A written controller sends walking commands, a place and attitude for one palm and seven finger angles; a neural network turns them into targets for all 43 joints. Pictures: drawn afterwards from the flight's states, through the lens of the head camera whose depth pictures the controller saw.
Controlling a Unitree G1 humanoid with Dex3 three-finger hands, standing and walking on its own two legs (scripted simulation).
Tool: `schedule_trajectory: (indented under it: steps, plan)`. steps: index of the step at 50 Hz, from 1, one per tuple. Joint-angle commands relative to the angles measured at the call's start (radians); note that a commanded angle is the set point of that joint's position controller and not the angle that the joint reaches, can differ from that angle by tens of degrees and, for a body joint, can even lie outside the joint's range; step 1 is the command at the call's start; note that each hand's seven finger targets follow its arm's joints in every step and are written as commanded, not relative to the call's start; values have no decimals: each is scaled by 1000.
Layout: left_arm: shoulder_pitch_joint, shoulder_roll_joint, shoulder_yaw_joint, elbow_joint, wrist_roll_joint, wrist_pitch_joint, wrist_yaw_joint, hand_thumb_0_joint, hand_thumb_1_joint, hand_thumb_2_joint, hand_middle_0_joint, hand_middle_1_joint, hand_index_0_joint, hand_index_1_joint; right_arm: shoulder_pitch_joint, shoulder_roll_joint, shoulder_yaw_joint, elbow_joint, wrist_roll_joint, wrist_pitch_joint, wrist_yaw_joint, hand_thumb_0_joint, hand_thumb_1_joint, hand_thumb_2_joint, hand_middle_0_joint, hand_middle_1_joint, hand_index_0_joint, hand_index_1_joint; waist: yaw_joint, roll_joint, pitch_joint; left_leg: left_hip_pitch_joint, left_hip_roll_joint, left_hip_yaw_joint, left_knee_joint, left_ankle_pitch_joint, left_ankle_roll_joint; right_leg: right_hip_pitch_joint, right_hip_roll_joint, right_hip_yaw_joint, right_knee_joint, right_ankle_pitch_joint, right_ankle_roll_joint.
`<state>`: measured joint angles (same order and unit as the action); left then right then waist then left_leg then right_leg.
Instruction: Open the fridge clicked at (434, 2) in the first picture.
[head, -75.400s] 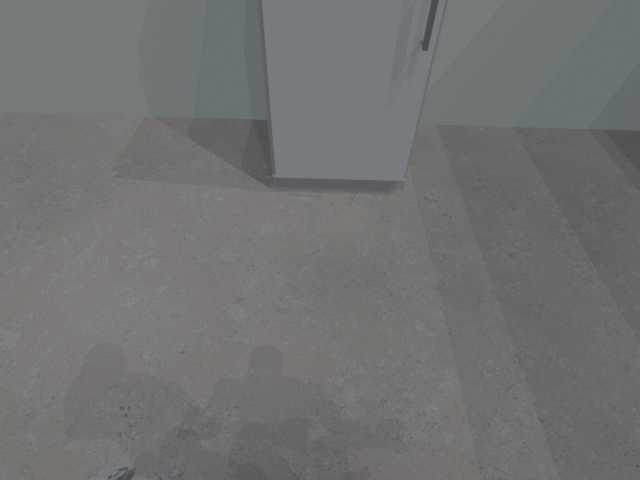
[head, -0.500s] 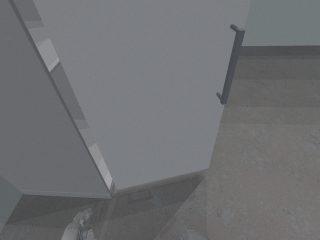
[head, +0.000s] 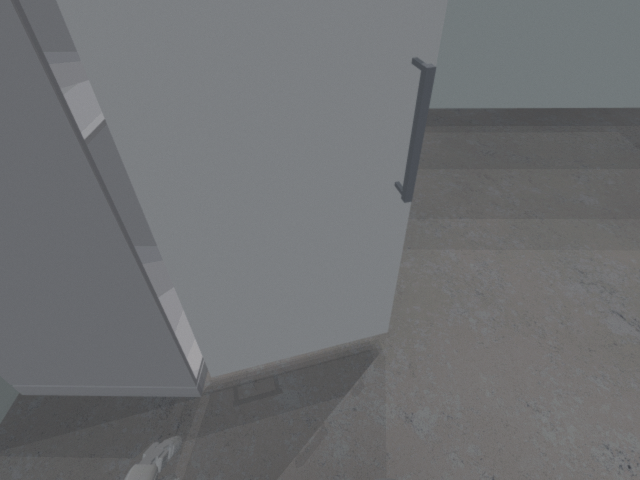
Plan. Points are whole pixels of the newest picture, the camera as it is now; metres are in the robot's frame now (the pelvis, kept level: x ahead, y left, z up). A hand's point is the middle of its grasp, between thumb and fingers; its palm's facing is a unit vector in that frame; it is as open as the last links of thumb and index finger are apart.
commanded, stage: stop stepping back and stand still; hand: right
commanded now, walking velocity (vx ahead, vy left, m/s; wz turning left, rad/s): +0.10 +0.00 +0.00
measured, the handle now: (411, 136) +0.74 -0.17 +0.10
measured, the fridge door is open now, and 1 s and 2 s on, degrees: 73 73 73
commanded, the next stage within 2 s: let the arm hang, fingers relaxed in 0.80 s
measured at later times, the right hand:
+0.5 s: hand out of the picture +0.23 -0.31 +0.16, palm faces +0.48 +0.79 -0.39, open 7.4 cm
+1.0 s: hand (576, 359) +0.26 -0.31 +0.05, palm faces +0.21 +0.85 -0.48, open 7.4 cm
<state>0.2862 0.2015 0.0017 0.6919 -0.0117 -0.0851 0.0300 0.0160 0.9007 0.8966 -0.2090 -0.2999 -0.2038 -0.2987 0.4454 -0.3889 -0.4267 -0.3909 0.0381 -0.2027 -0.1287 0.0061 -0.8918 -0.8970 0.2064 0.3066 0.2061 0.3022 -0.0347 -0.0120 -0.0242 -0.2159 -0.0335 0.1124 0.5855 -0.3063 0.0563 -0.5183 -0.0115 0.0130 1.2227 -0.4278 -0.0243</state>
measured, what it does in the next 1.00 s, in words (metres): steps on the spot: right foot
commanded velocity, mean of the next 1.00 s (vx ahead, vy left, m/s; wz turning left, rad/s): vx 0.00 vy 0.03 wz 0.00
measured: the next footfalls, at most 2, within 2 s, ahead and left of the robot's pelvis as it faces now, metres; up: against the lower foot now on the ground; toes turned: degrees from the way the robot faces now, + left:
right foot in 0.12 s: +0.08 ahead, -0.14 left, +0.00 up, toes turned -2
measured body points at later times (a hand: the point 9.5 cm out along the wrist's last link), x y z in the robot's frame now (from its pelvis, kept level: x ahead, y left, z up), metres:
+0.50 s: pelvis +0.03 -0.03 +0.01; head +0.03 -0.05 +0.46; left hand +0.17 +0.20 -0.08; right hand +0.20 -0.35 +0.18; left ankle +0.05 +0.09 -0.72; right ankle +0.04 -0.14 -0.72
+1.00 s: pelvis +0.05 -0.04 +0.01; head +0.06 -0.03 +0.46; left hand +0.23 +0.21 -0.09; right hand +0.25 -0.35 +0.08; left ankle +0.05 +0.08 -0.72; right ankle +0.04 -0.14 -0.72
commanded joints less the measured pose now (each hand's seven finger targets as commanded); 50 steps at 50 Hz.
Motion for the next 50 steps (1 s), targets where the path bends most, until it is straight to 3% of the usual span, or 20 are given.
schedule_trajectory:
  steps: [1,3,4,5,6,7,8,11,13,15,17,20,23,25,30,34,44,45,46,50]
  plan:
    - [-160,101,37,-188,9,-85,44,0,900,900,-200,-300,-200,-300,-239,-213,-52,-310,-19,-66,-33,0,-900,-900,200,300,200,300,40,84,85,-233,312,-294,-341,-263,149,161,-83,-4,-356,10,-19]
    - [-133,94,34,-190,20,-105,58,0,900,900,-200,-300,-200,-300,-181,-216,-61,-351,-24,-63,-56,0,-900,-900,200,300,200,300,42,20,7,-190,239,-223,-238,-328,108,343,-11,-104,-685,48,-23]
    - [-121,106,39,-200,18,-119,63,0,900,900,-200,-300,-200,-300,-170,-205,-56,-386,-20,-69,-58,0,-900,-900,200,300,200,300,49,-96,-24,-188,181,-182,-114,-298,75,438,-3,-121,-810,53,-20]
    - [-107,130,50,-218,14,-132,70,0,900,900,-200,-300,-200,-300,-110,-218,-80,-400,-10,-73,-65,0,-900,-900,200,300,200,300,44,-263,-34,-232,97,-122,104,-205,29,505,-114,46,-935,59,-58]
    - [-131,136,48,-231,11,-134,59,0,900,900,-200,-300,-200,-300,-145,-232,-88,-462,-11,-86,-69,0,-900,-900,200,300,200,300,27,-424,-42,-338,3,-32,294,-259,-26,528,-287,326,-970,142,-114]
    - [-127,111,46,-200,12,-143,51,0,900,900,-200,-300,-200,-300,-164,-266,-126,-421,-3,-100,-58,0,-900,-900,200,300,200,300,54,-346,2,-317,-2,-93,417,-275,-41,381,-336,464,-1070,-60,-151]
    - [-124,110,53,-197,19,-147,42,0,900,900,-200,-300,-200,-300,-120,-283,-165,-372,-7,-90,-52,0,-900,-900,200,300,200,300,58,-289,51,-311,38,-143,429,-214,-44,294,-343,502,-1089,-141,-175]
    - [-127,110,46,-208,8,-136,19,0,900,900,-200,-300,-200,-300,39,-215,-146,-290,-10,-74,-37,0,-900,-900,200,300,200,300,31,-195,37,-61,45,-69,79,-169,-46,166,-249,203,-1004,-98,-109]
    - [-111,126,54,-229,2,-120,17,0,900,900,-200,-300,-200,-300,77,-203,-134,-248,-11,-64,-26,0,-900,-900,200,300,200,300,37,-164,7,135,3,-16,-99,-72,-45,81,-175,94,-930,-156,-66]
    - [-116,125,55,-234,3,-109,22,0,900,900,-200,-300,-200,-300,87,-202,-128,-173,-9,-56,-16,0,-900,-900,200,300,200,300,40,15,22,142,78,-166,-247,-55,-8,47,-83,7,-729,-86,-36]
    - [-119,109,48,-220,0,-114,24,0,900,900,-200,-300,-200,-300,-21,-225,-127,-181,3,-50,-16,0,-900,-900,200,300,200,300,48,208,25,-3,276,-467,-369,-153,93,84,-3,-44,-519,-1,3]
    - [-113,120,48,-191,2,-116,26,0,900,900,-200,-300,-200,-300,-44,-188,-85,-190,0,-41,-24,0,-900,-900,200,300,200,300,53,151,6,-48,232,-325,-260,-5,76,254,-28,-18,-706,150,-2]
    - [-159,118,34,-187,12,-126,43,0,900,900,-200,-300,-200,-300,-98,-207,-84,-294,-14,-79,-35,0,-900,-900,200,300,200,300,35,-111,6,-54,103,-199,-147,27,-21,314,-117,109,-903,199,-32]
    - [-178,114,26,-189,13,-131,49,0,900,900,-200,-300,-200,-300,-122,-226,-97,-323,-29,-91,-44,0,-900,-900,200,300,200,300,24,-194,23,4,60,-125,-94,81,-50,263,-169,189,-963,230,-48]
    - [-134,118,45,-199,7,-128,34,0,900,900,-200,-300,-200,-300,46,-211,-126,-276,-21,-91,-45,0,-900,-900,200,300,200,300,26,-116,-111,136,89,-129,-143,373,-31,338,-102,57,-812,556,-6]
    - [-134,116,47,-217,-1,-97,27,0,900,900,-200,-300,-200,-300,102,-201,-133,-255,1,-81,-40,0,-900,-900,200,300,200,300,38,-37,-138,160,120,-168,-129,520,-21,318,-85,23,-769,574,12]
    - [-160,120,42,-241,-6,-61,49,0,900,900,-200,-300,-200,-300,83,-199,-116,-263,10,-61,-42,0,-900,-900,200,300,200,300,33,-44,-117,113,109,-159,-134,405,-39,306,-93,41,-816,490,-2]
    - [-238,232,80,-54,-23,-119,-41,0,900,900,-200,-300,-200,-300,4,-9,354,469,-53,65,82,0,-900,-900,200,300,200,300,100,-14,-12,-68,168,-80,-10,433,-20,298,-95,10,-659,585,9]
    - [-156,276,92,-41,3,-42,-45,0,900,900,-200,-300,-200,-300,-19,-16,304,503,-71,156,118,0,-900,-900,200,300,200,300,67,-23,-50,-91,180,-133,-17,298,-18,265,-120,42,-695,521,1]
    - [-138,220,57,-34,34,31,-39,0,900,900,-200,-300,-200,-300,-124,-35,336,717,-81,184,131,0,-900,-900,200,300,200,300,46,163,-41,-54,178,-169,-74,119,3,148,-72,83,-681,279,-32]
